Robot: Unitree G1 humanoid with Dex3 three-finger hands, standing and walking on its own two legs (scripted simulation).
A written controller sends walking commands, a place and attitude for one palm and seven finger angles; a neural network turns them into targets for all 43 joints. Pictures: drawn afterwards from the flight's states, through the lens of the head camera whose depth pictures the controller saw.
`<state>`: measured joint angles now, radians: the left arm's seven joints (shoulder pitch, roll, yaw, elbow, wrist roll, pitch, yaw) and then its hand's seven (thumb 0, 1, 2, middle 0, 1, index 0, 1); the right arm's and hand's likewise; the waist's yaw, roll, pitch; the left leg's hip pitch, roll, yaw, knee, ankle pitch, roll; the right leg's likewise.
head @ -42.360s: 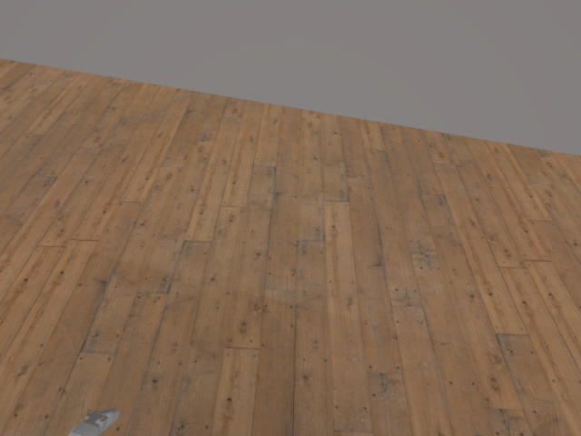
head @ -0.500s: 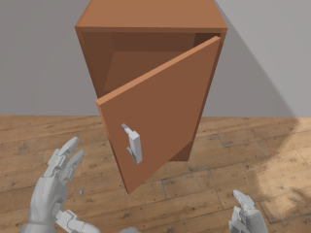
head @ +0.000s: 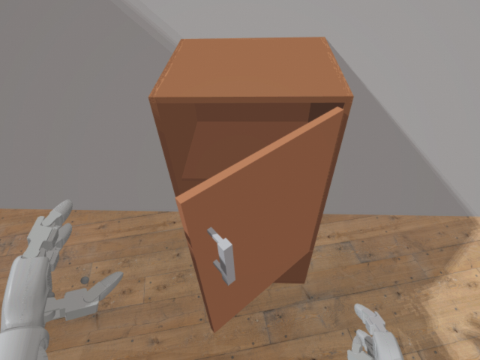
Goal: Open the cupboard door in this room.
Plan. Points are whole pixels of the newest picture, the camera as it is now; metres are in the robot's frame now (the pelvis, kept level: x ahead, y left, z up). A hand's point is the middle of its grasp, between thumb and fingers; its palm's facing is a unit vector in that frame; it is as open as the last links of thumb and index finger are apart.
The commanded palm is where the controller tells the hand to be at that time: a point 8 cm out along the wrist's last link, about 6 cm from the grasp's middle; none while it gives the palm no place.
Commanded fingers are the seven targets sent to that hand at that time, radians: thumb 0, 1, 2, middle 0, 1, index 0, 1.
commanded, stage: draw the hand back to the body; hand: left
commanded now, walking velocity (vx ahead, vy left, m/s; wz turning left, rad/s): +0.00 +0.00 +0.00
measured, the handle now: (220, 256) +0.33 +0.08 -0.04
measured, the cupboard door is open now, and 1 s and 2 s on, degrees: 42 42 42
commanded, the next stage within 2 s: step back with the hand held close in 0.62 s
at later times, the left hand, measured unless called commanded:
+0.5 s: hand (66, 261) +0.19 +0.24 +0.16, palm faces +0.43 -0.82 -0.38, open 7.6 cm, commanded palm +0.14 +0.28 +0.18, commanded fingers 0.00 0.90 0.90 -0.20 -0.30 -0.20 -0.30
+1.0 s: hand (72, 259) +0.19 +0.24 +0.16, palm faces +0.33 -0.82 -0.48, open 7.4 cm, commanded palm +0.13 +0.28 +0.19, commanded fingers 0.00 0.90 0.90 -0.20 -0.30 -0.20 -0.30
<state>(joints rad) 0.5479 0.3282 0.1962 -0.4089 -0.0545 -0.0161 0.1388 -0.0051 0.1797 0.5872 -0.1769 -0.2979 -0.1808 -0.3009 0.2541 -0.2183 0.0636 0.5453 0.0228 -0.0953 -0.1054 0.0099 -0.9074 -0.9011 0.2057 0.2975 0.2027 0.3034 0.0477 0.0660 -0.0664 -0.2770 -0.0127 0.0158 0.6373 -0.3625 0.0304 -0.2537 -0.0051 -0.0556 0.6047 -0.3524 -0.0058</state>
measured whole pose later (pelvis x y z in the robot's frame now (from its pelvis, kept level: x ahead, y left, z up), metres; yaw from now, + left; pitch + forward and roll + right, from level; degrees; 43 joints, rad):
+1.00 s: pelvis -0.02 -0.01 +0.02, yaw -2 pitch +0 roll -1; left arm 0.54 0.38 0.37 -0.44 -0.06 -0.14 0.10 0.01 0.89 0.89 -0.21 -0.30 -0.21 -0.30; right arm 0.15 -0.24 -0.01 0.59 0.00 -0.02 -0.07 0.01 -0.91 -0.90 0.21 0.30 0.20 0.30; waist 0.00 0.05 0.04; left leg -0.21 0.02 0.03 0.44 -0.23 0.01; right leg -0.18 0.03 -0.04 0.38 -0.20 -0.03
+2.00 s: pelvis -0.18 +0.03 +0.01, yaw +0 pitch +5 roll -6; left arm 0.52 0.43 0.48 -0.62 -0.06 -0.23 0.17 0.01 0.89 0.89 -0.20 -0.30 -0.21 -0.30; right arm 0.16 -0.13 0.00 0.65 -0.02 -0.14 -0.04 0.01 -0.91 -0.90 0.21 0.30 0.20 0.30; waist 0.03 -0.02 -0.02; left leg -0.51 0.07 0.05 0.39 0.03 0.06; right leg -0.24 0.08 0.01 0.96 -0.53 0.01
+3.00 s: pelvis -0.32 -0.02 +0.01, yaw -5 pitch +1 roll +1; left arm 0.59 0.41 0.40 -0.46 -0.04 -0.22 0.13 0.01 0.88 0.89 -0.21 -0.30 -0.21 -0.30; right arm 0.19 -0.18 0.02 0.63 0.01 -0.11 -0.06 0.01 -0.91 -0.90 0.21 0.30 0.20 0.30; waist 0.00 -0.01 -0.03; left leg -0.36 0.01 0.03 0.71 -0.33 0.00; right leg -0.14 0.07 -0.03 0.47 -0.34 -0.09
